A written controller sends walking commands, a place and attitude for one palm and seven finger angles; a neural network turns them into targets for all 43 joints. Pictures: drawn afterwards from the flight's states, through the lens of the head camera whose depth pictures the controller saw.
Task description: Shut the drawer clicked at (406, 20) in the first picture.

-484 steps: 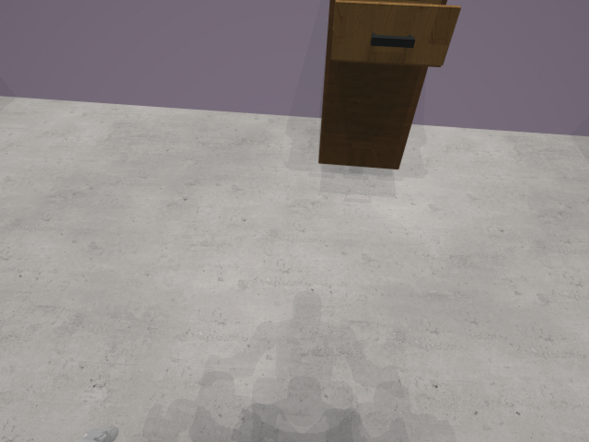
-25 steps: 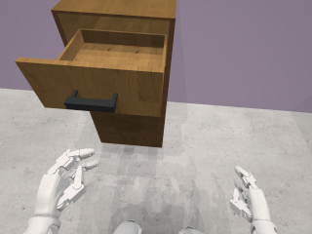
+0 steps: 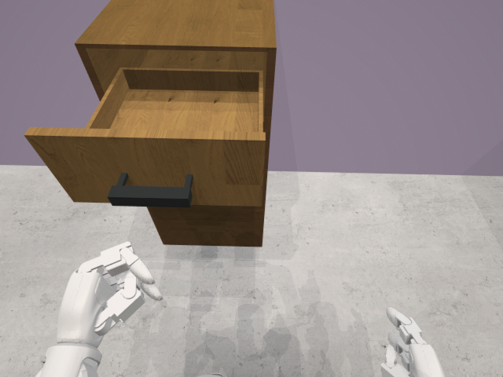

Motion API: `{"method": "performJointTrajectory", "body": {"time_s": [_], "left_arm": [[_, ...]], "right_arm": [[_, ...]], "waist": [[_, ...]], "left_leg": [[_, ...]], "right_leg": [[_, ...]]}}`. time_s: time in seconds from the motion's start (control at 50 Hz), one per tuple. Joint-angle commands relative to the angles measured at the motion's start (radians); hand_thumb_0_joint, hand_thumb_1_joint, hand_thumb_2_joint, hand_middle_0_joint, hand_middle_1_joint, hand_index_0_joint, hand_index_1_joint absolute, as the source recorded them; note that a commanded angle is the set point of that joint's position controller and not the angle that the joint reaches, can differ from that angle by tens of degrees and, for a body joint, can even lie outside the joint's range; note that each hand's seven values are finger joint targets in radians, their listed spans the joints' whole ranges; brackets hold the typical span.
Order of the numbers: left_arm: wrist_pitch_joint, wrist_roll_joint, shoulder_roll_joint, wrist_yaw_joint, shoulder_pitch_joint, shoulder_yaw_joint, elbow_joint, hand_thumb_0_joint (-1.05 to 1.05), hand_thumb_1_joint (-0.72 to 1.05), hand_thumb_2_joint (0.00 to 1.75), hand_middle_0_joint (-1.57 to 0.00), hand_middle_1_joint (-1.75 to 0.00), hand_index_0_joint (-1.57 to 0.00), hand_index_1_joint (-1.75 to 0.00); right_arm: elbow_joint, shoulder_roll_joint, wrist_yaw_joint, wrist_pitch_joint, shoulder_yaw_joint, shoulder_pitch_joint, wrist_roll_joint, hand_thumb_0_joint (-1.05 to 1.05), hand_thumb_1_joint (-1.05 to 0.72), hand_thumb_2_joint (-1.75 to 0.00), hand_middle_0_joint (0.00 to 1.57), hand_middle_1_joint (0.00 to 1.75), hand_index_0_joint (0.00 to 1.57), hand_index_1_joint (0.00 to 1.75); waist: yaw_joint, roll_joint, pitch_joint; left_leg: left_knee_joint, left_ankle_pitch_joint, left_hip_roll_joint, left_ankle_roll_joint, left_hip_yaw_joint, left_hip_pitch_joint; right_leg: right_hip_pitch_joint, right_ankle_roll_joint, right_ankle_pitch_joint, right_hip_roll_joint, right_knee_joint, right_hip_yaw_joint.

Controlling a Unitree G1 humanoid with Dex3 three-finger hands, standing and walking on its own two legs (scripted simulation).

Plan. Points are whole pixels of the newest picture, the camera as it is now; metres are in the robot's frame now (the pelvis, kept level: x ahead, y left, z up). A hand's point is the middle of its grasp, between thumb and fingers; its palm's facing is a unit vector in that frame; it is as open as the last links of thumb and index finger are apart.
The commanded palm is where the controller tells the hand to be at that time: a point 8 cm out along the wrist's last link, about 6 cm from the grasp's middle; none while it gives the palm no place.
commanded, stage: raise the hand and make a fist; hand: left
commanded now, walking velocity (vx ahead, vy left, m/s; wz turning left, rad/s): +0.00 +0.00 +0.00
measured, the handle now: (153, 187) +0.41 +0.21 +0.06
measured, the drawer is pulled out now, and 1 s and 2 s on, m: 0.28 0.28 0.28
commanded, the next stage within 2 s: bring the fist close to the handle in 0.86 s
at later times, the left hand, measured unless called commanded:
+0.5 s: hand (131, 272) +0.21 +0.16 +0.15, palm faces +0.07 -0.99 -0.08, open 3.3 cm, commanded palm +0.18 +0.21 +0.15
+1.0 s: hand (131, 272) +0.21 +0.16 +0.15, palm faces +0.09 -0.99 -0.08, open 3.3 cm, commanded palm +0.18 +0.21 +0.15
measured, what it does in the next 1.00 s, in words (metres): stands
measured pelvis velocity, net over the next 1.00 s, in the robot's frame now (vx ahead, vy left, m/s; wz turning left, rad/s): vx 0.01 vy -0.03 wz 0.01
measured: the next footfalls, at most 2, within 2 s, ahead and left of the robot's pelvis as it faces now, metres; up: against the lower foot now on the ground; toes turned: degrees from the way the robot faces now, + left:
none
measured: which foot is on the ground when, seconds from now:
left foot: down 0.00-1.00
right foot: down 0.00-1.00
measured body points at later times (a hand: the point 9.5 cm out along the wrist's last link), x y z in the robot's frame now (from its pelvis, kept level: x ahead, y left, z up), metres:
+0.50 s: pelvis +0.02 -0.01 +0.02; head +0.01 -0.03 +0.47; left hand +0.20 +0.21 +0.16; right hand +0.21 -0.21 -0.05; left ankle +0.00 +0.09 -0.70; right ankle +0.02 -0.12 -0.70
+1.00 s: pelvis +0.01 -0.03 +0.03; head +0.00 -0.05 +0.48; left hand +0.20 +0.21 +0.15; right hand +0.20 -0.25 -0.04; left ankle +0.00 +0.09 -0.70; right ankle +0.02 -0.12 -0.70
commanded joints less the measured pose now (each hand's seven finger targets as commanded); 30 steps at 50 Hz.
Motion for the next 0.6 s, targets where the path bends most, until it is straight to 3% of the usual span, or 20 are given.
{"method": "performJointTrajectory", "body": {"time_s": [0.0,0.08,0.12,0.16,0.18,0.2,0.24,0.3,0.32,0.36,0.4,0.44,0.48,0.52,0.58], "left_arm": [[-0.038,0.005,0.088,0.007,-0.085,0.04,-0.269,0.0,0.9,0.9,-1.26,-1.45,-1.26,-1.45],[0.024,0.007,0.069,0.006,-0.011,0.036,-0.315,0.0,0.9,0.9,-1.34,-1.53,-1.34,-1.53],[0.055,0.007,0.06,0.004,-0.018,0.028,-0.321,0.0,0.9,0.9,-1.38,-1.58,-1.38,-1.58],[0.077,0.001,0.072,0.0,-0.009,0.049,-0.348,0.0,0.9,0.9,-1.4,-1.6,-1.4,-1.6],[0.086,-0.001,0.077,-0.004,-0.018,0.053,-0.355,0.0,0.9,0.9,-1.4,-1.6,-1.4,-1.6],[0.094,-0.002,0.101,-0.003,-0.012,0.08,-0.356,0.0,0.9,0.9,-1.4,-1.6,-1.4,-1.6],[0.103,-0.01,0.073,-0.014,-0.037,0.055,-0.382,0.0,0.9,0.9,-1.4,-1.6,-1.4,-1.6],[0.113,-0.023,0.114,-0.023,-0.054,0.099,-0.384,0.0,0.9,0.9,-1.4,-1.6,-1.4,-1.6],[0.116,-0.023,0.087,-0.031,-0.08,0.069,-0.398,0.0,0.9,0.9,-1.4,-1.6,-1.4,-1.6],[0.121,-0.031,0.097,-0.035,-0.095,0.079,-0.41,0.0,0.9,0.9,-1.4,-1.6,-1.4,-1.6],[0.136,-0.032,0.116,-0.037,-0.109,0.092,-0.39,0.0,0.9,0.9,-1.4,-1.6,-1.4,-1.6],[0.152,-0.037,0.109,-0.04,-0.162,0.083,-0.391,0.0,0.9,0.9,-1.4,-1.6,-1.4,-1.6],[0.175,-0.043,0.117,-0.043,-0.128,0.118,-0.309,0.0,0.9,0.9,-1.4,-1.6,-1.4,-1.6],[0.183,-0.049,0.113,-0.05,-0.124,0.118,-0.311,0.0,0.9,0.9,-1.4,-1.6,-1.4,-1.6],[0.178,-0.058,0.147,-0.048,-0.114,0.172,-0.319,0.0,0.9,0.9,-1.4,-1.6,-1.4,-1.6]], "right_arm": [[-0.171,-0.092,-0.006,-0.056,-0.023,-0.083,0.006,0.0,-0.9,-0.9,0.2,0.3,0.2,0.3],[-0.183,-0.075,0.001,-0.041,-0.018,-0.089,0.008,0.0,-0.9,-0.9,0.2,0.3,0.2,0.3],[-0.184,-0.07,0.003,-0.026,-0.013,-0.098,0.009,0.0,-0.9,-0.9,0.2,0.3,0.2,0.3],[-0.188,-0.067,0.002,-0.018,-0.01,-0.104,0.011,0.0,-0.9,-0.9,0.2,0.3,0.2,0.3],[-0.19,-0.067,0.001,-0.016,-0.006,-0.107,0.011,0.0,-0.9,-0.9,0.2,0.3,0.2,0.3],[-0.184,-0.067,-0.001,-0.012,-0.007,-0.113,0.01,0.0,-0.9,-0.9,0.2,0.3,0.2,0.3],[-0.188,-0.062,-0.001,-0.011,0.001,-0.115,0.013,0.0,-0.9,-0.9,0.2,0.3,0.2,0.3],[-0.173,-0.067,-0.008,-0.019,0.004,-0.122,0.015,0.0,-0.9,-0.9,0.2,0.3,0.2,0.3],[-0.174,-0.064,-0.009,-0.023,0.009,-0.123,0.017,0.0,-0.9,-0.9,0.2,0.3,0.2,0.3],[-0.166,-0.062,-0.012,-0.036,0.011,-0.126,0.02,0.0,-0.9,-0.9,0.2,0.3,0.2,0.3],[-0.156,-0.069,-0.015,-0.042,0.015,-0.136,0.021,0.0,-0.9,-0.9,0.2,0.3,0.2,0.3],[-0.153,-0.067,-0.021,-0.05,0.018,-0.143,0.025,0.0,-0.9,-0.9,0.2,0.3,0.2,0.3],[-0.138,-0.07,-0.028,-0.051,0.016,-0.144,0.027,0.0,-0.9,-0.9,0.2,0.3,0.2,0.3],[-0.143,-0.068,-0.028,-0.054,0.016,-0.156,0.027,0.0,-0.9,-0.9,0.2,0.3,0.2,0.3],[-0.14,-0.066,-0.028,-0.059,0.012,-0.154,0.024,0.0,-0.9,-0.9,0.2,0.3,0.2,0.3]], "waist": [[-0.004,-0.015,-0.148],[0.023,0.036,-0.158],[0.016,-0.007,-0.123],[0.024,0.0,-0.126],[0.024,0.005,-0.114],[0.024,-0.027,-0.115],[0.02,0.0,-0.106],[0.02,-0.028,-0.102],[0.015,-0.01,-0.098],[0.02,0.013,-0.099],[0.019,-0.02,-0.077],[0.017,-0.001,-0.061],[0.024,-0.056,-0.028],[0.033,-0.044,-0.042],[0.042,-0.036,-0.074]], "left_leg": [[-0.194,0.262,0.017,-0.026,-0.073,0.112],[-0.209,0.39,0.023,-0.04,-0.067,0.167],[-0.217,0.389,0.021,-0.035,-0.064,0.169],[-0.226,0.402,0.022,-0.037,-0.061,0.185],[-0.231,0.396,0.021,-0.038,-0.059,0.184],[-0.23,0.396,0.021,-0.031,-0.058,0.185],[-0.243,0.382,0.019,-0.035,-0.057,0.203],[-0.25,0.351,0.018,-0.028,-0.057,0.21],[-0.259,0.343,0.015,-0.028,-0.058,0.221],[-0.27,0.337,0.015,-0.03,-0.061,0.238],[-0.284,0.304,0.015,-0.025,-0.065,0.229],[-0.3,0.274,0.011,-0.022,-0.061,0.239],[-0.313,0.247,0.009,-0.022,-0.057,0.219],[-0.318,0.257,0.003,-0.018,-0.049,0.229],[-0.317,0.291,-0.001,-0.02,-0.036,0.235]], "right_leg": [[0.126,-0.017,0.173,0.025,-0.119,-0.001],[0.171,-0.018,0.271,0.022,-0.124,-0.01],[0.182,-0.016,0.296,0.025,-0.139,-0.01],[0.199,-0.016,0.311,0.026,-0.148,-0.011],[0.205,-0.016,0.311,0.024,-0.154,-0.01],[0.221,-0.016,0.326,0.027,-0.162,-0.007],[0.218,-0.014,0.315,0.026,-0.174,-0.008],[0.238,-0.014,0.302,0.027,-0.2,0.0],[0.236,-0.013,0.294,0.025,-0.207,0.0],[0.246,-0.014,0.286,0.022,-0.22,0.0],[0.256,-0.014,0.253,0.024,-0.238,0.002],[0.256,-0.012,0.226,0.018,-0.264,0.009],[0.262,-0.009,0.194,0.019,-0.287,0.013],[0.285,-0.009,0.202,0.014,-0.302,0.025],[0.321,-0.006,0.251,0.008,-0.307,0.036]]}}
